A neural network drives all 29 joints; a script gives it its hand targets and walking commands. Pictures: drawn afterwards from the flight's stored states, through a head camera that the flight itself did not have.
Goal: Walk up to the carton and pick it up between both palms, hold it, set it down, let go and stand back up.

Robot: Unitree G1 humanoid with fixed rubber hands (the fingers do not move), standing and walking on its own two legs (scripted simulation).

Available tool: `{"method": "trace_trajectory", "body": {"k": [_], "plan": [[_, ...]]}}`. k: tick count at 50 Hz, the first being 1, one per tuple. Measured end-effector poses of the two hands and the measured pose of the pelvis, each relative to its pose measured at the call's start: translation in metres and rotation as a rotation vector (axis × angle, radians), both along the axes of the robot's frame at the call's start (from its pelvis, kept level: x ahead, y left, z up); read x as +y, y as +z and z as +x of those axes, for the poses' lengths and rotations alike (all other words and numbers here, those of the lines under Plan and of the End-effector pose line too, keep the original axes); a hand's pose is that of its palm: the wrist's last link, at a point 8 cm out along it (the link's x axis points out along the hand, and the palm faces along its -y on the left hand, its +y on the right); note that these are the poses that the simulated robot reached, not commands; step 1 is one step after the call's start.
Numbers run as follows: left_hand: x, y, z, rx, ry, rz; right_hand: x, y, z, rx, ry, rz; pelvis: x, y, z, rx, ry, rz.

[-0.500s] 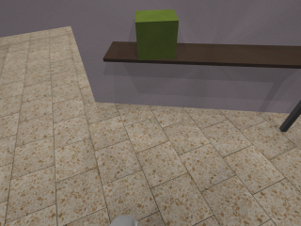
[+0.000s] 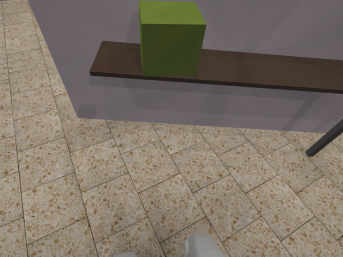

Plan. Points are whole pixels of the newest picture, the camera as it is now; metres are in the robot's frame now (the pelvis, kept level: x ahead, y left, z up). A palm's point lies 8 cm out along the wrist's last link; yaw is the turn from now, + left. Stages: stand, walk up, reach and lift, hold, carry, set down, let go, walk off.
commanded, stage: walk up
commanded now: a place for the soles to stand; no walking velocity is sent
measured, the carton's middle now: (168, 39) +0.94 -0.01 +0.00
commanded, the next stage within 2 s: none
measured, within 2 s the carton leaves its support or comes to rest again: neither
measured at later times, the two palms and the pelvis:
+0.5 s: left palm (95, 202) +0.27 +0.19 -0.11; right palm (269, 223) +0.22 -0.30 -0.14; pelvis +0.21 -0.05 -0.01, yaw -5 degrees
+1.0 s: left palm (95, 138) +0.49 +0.24 -0.13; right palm (241, 155) +0.42 -0.25 -0.10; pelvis +0.41 +0.00 +0.00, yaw -1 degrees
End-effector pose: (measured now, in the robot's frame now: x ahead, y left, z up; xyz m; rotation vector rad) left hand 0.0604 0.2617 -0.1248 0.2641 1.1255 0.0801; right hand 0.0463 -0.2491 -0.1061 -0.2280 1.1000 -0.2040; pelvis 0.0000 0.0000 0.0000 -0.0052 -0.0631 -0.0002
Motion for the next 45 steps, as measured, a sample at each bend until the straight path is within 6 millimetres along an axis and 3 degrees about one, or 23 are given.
{"method": "trace_trajectory", "body": {"k": [4, 8, 16, 18, 21, 27, 32, 35, 39, 42, 45], "plan": [[-0.006, 0.017, 0.074, -0.100, -0.048, -0.003, -0.010, 0.007, -0.011, 0.056, -0.059, -0.014, -0.003, 0.008, 0.035, 0.006, -0.024, 0.004], [-0.032, 0.022, 0.132, -0.155, -0.096, -0.042, -0.017, 0.002, -0.008, 0.101, -0.101, 0.000, -0.010, 0.007, 0.072, 0.011, -0.052, 0.019], [-0.094, 0.006, 0.228, -0.197, -0.176, -0.052, -0.038, -0.043, 0.041, 0.163, -0.125, 0.069, -0.042, -0.020, 0.150, 0.008, -0.116, 0.022], [-0.098, 0.001, 0.238, -0.203, -0.139, -0.043, -0.041, -0.052, 0.061, 0.188, -0.102, 0.091, -0.049, -0.026, 0.165, 0.010, -0.104, 0.009], [-0.089, 0.002, 0.232, -0.156, -0.043, -0.022, -0.046, -0.052, 0.102, 0.189, -0.052, 0.102, -0.051, -0.023, 0.186, 0.008, -0.105, 0.004], [-0.056, 0.013, 0.200, 0.006, 0.051, 0.044, -0.053, -0.026, 0.210, 0.060, 0.044, 0.061, -0.045, -0.005, 0.228, 0.008, -0.079, -0.007], [-0.032, 0.012, 0.202, 0.087, 0.091, 0.056, -0.040, -0.010, 0.292, -0.026, 0.095, 0.046, -0.031, -0.001, 0.271, 0.015, -0.052, -0.019], [-0.017, -0.001, 0.223, 0.101, 0.096, 0.040, -0.022, -0.008, 0.337, -0.067, 0.119, 0.042, -0.019, -0.008, 0.301, 0.015, -0.027, -0.030], [-0.001, -0.029, 0.268, 0.105, 0.075, 0.007, 0.004, -0.015, 0.382, -0.108, 0.120, 0.020, 0.000, -0.024, 0.340, -0.001, -0.010, 0.011], [-0.001, -0.035, 0.308, 0.097, 0.038, -0.022, 0.015, -0.012, 0.393, -0.118, 0.055, 0.021, 0.006, -0.024, 0.362, -0.004, -0.012, 0.010], [-0.007, -0.026, 0.358, 0.042, -0.005, -0.042, 0.014, -0.002, 0.387, -0.077, 0.005, 0.009, 0.005, -0.013, 0.381, -0.010, -0.013, 0.007]]}}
